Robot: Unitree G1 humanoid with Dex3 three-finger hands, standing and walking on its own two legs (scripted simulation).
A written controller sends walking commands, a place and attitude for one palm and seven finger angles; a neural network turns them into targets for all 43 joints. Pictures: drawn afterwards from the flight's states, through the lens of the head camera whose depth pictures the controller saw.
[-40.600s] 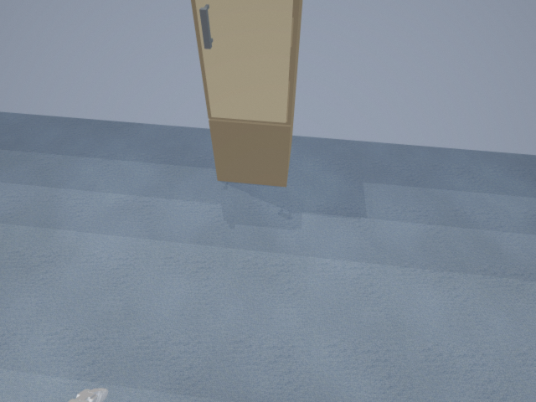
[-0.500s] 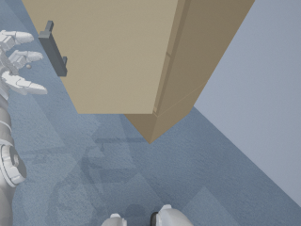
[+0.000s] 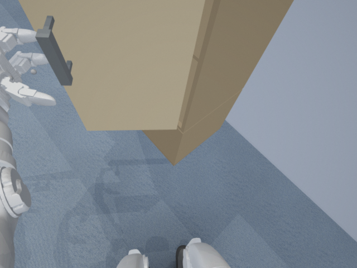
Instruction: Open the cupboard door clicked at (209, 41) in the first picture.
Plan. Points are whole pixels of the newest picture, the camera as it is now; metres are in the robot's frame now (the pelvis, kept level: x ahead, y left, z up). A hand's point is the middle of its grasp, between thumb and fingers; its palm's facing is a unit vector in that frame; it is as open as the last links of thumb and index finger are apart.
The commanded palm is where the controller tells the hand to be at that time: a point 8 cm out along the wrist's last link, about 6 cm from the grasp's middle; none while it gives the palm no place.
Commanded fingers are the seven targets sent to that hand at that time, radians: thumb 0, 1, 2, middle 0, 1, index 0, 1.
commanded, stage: slide the fingers in behind the handle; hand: left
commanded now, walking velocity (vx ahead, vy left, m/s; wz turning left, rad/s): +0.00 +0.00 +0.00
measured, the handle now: (58, 53) +0.56 +0.22 +0.10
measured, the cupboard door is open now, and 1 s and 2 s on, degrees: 53 53 53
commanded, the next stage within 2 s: close the thumb around the handle in 1.34 s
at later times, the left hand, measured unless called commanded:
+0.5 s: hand (54, 73) +0.50 +0.22 +0.10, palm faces +0.00 -1.00 -0.01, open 14.0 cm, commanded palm +0.48 +0.27 +0.10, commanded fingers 0.00 -0.50 0.30 -0.30 -1.20 -0.30 -1.20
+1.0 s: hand (67, 71) +0.51 +0.20 +0.10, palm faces +0.00 -1.00 +0.01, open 14.0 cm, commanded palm +0.48 +0.24 +0.10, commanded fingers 0.00 -0.50 0.30 -0.30 -1.20 -0.30 -1.20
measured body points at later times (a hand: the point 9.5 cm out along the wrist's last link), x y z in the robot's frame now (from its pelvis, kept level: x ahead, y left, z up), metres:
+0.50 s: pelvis +0.00 +0.00 +0.00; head +0.11 +0.02 +0.44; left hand +0.49 +0.28 +0.10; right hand +0.02 -0.27 -0.10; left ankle -0.02 +0.07 -0.69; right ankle +0.04 -0.11 -0.69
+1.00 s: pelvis +0.01 -0.01 +0.00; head +0.12 +0.02 +0.44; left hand +0.50 +0.25 +0.10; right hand +0.01 -0.27 -0.10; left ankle -0.02 +0.07 -0.69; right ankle +0.04 -0.11 -0.69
